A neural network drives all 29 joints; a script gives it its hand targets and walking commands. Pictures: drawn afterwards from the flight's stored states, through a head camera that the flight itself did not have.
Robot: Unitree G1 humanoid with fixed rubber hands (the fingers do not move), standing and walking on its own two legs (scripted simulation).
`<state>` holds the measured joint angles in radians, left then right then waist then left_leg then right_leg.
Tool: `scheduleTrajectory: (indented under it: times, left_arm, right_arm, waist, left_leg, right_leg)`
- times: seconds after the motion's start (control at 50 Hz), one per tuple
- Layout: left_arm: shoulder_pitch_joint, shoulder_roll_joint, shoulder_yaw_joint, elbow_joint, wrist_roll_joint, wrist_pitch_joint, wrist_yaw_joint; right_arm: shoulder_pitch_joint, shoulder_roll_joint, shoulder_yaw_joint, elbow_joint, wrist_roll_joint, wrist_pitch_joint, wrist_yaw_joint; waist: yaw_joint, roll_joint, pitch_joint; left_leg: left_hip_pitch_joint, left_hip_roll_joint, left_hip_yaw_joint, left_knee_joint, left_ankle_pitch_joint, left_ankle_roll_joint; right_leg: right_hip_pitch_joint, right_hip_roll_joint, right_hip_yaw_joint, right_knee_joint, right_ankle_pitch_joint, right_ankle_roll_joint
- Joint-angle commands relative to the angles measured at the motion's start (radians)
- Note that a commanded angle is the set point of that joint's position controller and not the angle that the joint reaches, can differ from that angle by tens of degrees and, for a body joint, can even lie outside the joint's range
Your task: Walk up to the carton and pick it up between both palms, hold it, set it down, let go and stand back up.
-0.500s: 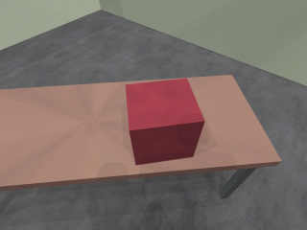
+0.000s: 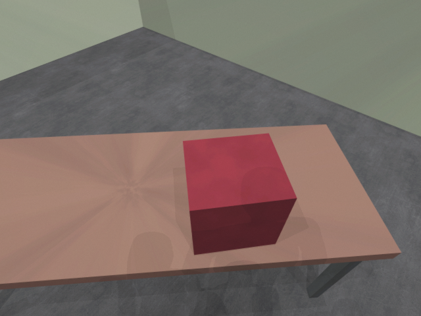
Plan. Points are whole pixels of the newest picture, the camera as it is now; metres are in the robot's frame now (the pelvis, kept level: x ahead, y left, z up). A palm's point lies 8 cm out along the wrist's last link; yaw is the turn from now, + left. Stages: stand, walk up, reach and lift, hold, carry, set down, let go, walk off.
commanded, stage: walk up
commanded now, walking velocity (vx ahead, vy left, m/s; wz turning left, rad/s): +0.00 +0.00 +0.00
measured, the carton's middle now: (231, 194) +0.44 -0.03 -0.08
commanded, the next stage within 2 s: none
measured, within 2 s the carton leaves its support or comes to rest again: neither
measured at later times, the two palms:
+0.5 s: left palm out of the picture +0.01 +0.22 -0.16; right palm out of the picture -0.04 -0.18 -0.15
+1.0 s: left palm out of the picture +0.17 +0.18 -0.18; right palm out of the picture -0.05 -0.28 -0.17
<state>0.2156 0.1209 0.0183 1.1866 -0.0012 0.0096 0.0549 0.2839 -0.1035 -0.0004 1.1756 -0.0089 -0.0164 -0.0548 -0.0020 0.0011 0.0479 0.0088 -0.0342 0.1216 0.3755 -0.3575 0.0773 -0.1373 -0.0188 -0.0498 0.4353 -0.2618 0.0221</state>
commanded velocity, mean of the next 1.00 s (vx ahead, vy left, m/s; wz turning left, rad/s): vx -0.07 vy -0.08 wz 0.08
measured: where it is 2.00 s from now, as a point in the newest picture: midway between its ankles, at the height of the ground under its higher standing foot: outside the picture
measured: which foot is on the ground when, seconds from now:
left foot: down 0.00-1.00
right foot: down 0.00-0.62, up 0.64-1.00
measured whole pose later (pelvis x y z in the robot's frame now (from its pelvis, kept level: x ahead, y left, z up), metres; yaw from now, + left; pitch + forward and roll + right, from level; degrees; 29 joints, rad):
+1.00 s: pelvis +0.09 -0.07 -0.05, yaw +2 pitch -3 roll -2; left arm 0.16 0.22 0.05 0.98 -0.03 0.09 0.04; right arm 0.54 -0.14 -0.03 1.09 -0.05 0.00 -0.07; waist -0.10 0.01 0.10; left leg 0.01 0.10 0.06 0.73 -0.68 -0.04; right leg -0.42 -0.06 -0.10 0.90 -0.43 0.06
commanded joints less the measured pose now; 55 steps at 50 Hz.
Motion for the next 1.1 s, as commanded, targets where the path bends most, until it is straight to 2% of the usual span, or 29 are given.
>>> scheduleTrajectory:
  times: [0.0,0.34,0.58,0.6,0.62,0.64,0.66,0.68,0.7,0.74,0.78,0.8,0.86,0.9,0.92,0.94,0.96,0.98,1.0,1.02,1.04,1.06,1.08]
  left_arm:
    - [0.049,0.059,0.0,-0.013,-0.002,-0.009,0.001]
    - [0.102,0.028,-0.011,0.013,-0.007,0.001,0.008]
    - [0.133,0.026,-0.015,0.008,-0.007,0.003,0.014]
    - [0.039,0.28,0.067,-0.018,0.0,0.037,0.017]
    - [0.034,0.212,0.062,-0.042,0.01,0.061,0.003]
    - [0.094,0.134,0.045,-0.044,0.008,0.066,-0.009]
    - [0.08,0.079,0.034,-0.064,0.002,0.067,-0.015]
    - [0.016,0.06,0.032,-0.09,0.005,0.069,-0.017]
    - [-0.051,0.072,0.035,-0.118,0.003,0.074,-0.014]
    - [-0.084,0.099,0.038,-0.157,0.011,0.079,-0.006]
    - [-0.073,0.111,0.037,-0.181,0.002,0.082,0.0]
    - [-0.086,0.129,0.039,-0.199,-0.003,0.081,0.001]
    - [-0.131,0.157,0.044,-0.256,-0.019,0.076,0.0]
    - [-0.118,0.163,0.045,-0.28,-0.031,0.071,-0.004]
    - [-0.09,0.167,0.046,-0.285,-0.034,0.068,-0.007]
    - [-0.023,0.173,0.05,-0.277,-0.036,0.064,-0.01]
    - [0.069,0.189,0.058,-0.259,-0.034,0.06,-0.017]
    - [0.167,0.215,0.073,-0.237,-0.016,0.053,-0.023]
    - [0.22,0.285,0.093,-0.259,0.024,0.016,-0.021]
    - [0.305,0.382,0.101,-0.243,-0.015,0.012,-0.021]
    - [0.212,0.321,0.082,-0.253,-0.032,0.004,-0.025]
    - [0.135,0.281,0.069,-0.273,-0.033,0.002,-0.029]
    - [0.078,0.262,0.057,-0.281,-0.018,0.002,-0.021]
  right_arm:
    - [0.138,-0.098,-0.01,0.006,0.0,-0.005,-0.007]
    - [0.2,-0.085,-0.007,0.031,0.001,-0.009,-0.015]
    - [0.228,-0.087,-0.007,0.034,0.0,-0.005,-0.017]
    - [0.368,-0.179,-0.046,0.012,-0.038,0.003,-0.035]
    - [0.439,-0.203,-0.044,0.055,-0.006,0.011,-0.055]
    - [0.43,-0.217,-0.045,0.041,0.003,0.006,-0.057]
    - [0.393,-0.22,-0.051,0.013,-0.008,0.002,-0.05]
    - [0.358,-0.198,-0.051,-0.007,-0.026,0.006,-0.043]
    - [0.342,-0.175,-0.047,-0.022,-0.042,0.006,-0.039]
    - [0.326,-0.171,-0.047,-0.048,-0.042,0.007,-0.036]
    - [0.302,-0.173,-0.046,-0.081,-0.031,0.001,-0.03]
    - [0.306,-0.172,-0.045,-0.091,-0.031,-0.003,-0.027]
    - [0.33,-0.181,-0.043,-0.107,-0.038,-0.003,-0.028]
    - [0.303,-0.213,-0.052,-0.124,-0.04,0.004,-0.03]
    - [0.273,-0.229,-0.058,-0.136,-0.04,0.007,-0.028]
    - [0.22,-0.243,-0.063,-0.155,-0.037,0.009,-0.021]
    - [0.175,-0.256,-0.069,-0.173,-0.03,0.007,-0.008]
    - [0.141,-0.248,-0.069,-0.188,-0.01,0.0,0.006]
    - [0.182,-0.181,-0.048,-0.177,0.032,0.004,0.006]
    - [0.237,-0.114,-0.047,-0.198,0.052,0.036,-0.022]
    - [0.198,-0.168,-0.063,-0.207,0.039,0.057,-0.014]
    - [0.106,-0.198,-0.078,-0.226,0.017,0.064,0.002]
    - [0.097,-0.141,-0.074,-0.213,0.002,0.06,0.015]
  waist:
    - [-0.012,0.038,0.032]
    - [-0.01,0.039,0.057]
    - [-0.008,0.029,0.065]
    - [-0.156,-0.096,0.181]
    - [-0.119,-0.019,0.151]
    - [-0.088,0.021,0.077]
    - [-0.088,0.047,0.04]
    - [-0.096,0.087,0.068]
    - [-0.102,0.157,0.129]
    - [-0.099,0.25,0.187]
    - [-0.086,0.273,0.201]
    - [-0.086,0.26,0.211]
    - [-0.089,0.222,0.259]
    - [-0.075,0.232,0.279]
    - [-0.06,0.248,0.274]
    - [-0.022,0.264,0.249]
    - [0.024,0.27,0.2]
    - [0.093,0.203,0.126]
    - [0.153,0.035,-0.042]
    - [0.175,-0.227,-0.265]
    - [0.123,-0.218,-0.268]
    - [0.093,-0.136,-0.124]
    - [0.062,-0.094,-0.024]
  left_leg:
    - [-0.02,0.193,-0.122,-0.044,0.826,-0.046]
    - [-0.013,0.205,-0.126,-0.038,1.031,-0.066]
    - [-0.025,0.199,-0.115,-0.027,1.047,-0.063]
    - [0.144,0.462,-0.372,0.072,1.736,-0.07]
    - [0.207,0.537,-0.448,0.135,2.061,-0.073]
    - [0.209,0.556,-0.41,0.146,2.082,-0.043]
    - [0.145,0.522,-0.354,0.13,1.942,-0.006]
    - [0.036,0.469,-0.33,0.12,1.736,0.02]
    - [-0.065,0.43,-0.325,0.112,1.612,0.028]
    - [-0.106,0.409,-0.328,0.113,1.576,0.057]
    - [-0.102,0.418,-0.337,0.106,1.55,0.088]
    - [-0.101,0.424,-0.353,0.1,1.525,0.092]
    - [-0.121,0.432,-0.384,0.084,1.475,0.073]
    - [-0.147,0.419,-0.363,0.086,1.458,0.052]
    - [-0.18,0.395,-0.334,0.101,1.462,0.03]
    - [-0.249,0.348,-0.279,0.147,1.497,-0.003]
    - [-0.313,0.297,-0.231,0.241,1.477,-0.034]
    - [-0.393,0.243,-0.181,0.381,1.276,-0.076]
    - [-0.584,0.083,-0.052,0.695,0.255,-0.164]
    - [-0.42,-0.01,-0.073,1.017,-0.381,-0.174]
    - [-0.286,0.086,-0.185,1.016,-0.396,-0.145]
    - [-0.305,0.088,-0.207,1.039,-0.339,-0.132]
    - [-0.351,0.076,-0.243,1.047,-0.263,-0.124]
  right_leg:
    - [-0.021,-0.073,0.041,-0.017,0.302,-0.037]
    - [-0.02,-0.072,0.014,0.034,0.249,-0.018]
    - [0.001,-0.081,0.012,0.059,0.304,-0.024]
    - [-0.374,-0.003,-0.127,0.36,-0.098,0.055]
    - [-0.478,0.01,-0.111,0.512,-0.326,0.071]
    - [-0.456,-0.025,-0.057,0.563,-0.303,0.071]
    - [-0.417,-0.036,-0.039,0.59,-0.275,0.07]
    - [-0.39,-0.043,-0.019,0.633,-0.242,0.063]
    - [-0.381,-0.043,-0.006,0.665,-0.22,0.053]
    - [-0.419,-0.041,-0.013,0.719,-0.197,0.046]
    - [-0.463,-0.041,-0.016,0.739,-0.196,0.047]
    - [-0.48,-0.042,-0.017,0.724,-0.197,0.048]
    - [-0.496,-0.05,-0.033,0.626,-0.196,0.049]
    - [-0.457,-0.049,-0.05,0.521,-0.194,0.049]
    - [-0.387,-0.041,-0.063,0.451,-0.184,0.043]
    - [-0.243,-0.019,-0.087,0.352,-0.163,0.028]
    - [-0.073,0.008,-0.112,0.237,-0.067,0.015]
    - [0.131,-0.003,-0.119,0.092,0.257,-0.013]
    - [0.404,-0.339,0.181,0.094,1.033,-0.101]
    - [0.282,-0.616,0.517,0.043,1.458,-0.313]
    - [0.074,-0.584,0.611,-0.013,1.175,-0.355]
    - [-0.042,-0.501,0.46,-0.065,1.135,-0.294]
    - [-0.103,-0.436,0.289,-0.042,1.076,-0.242]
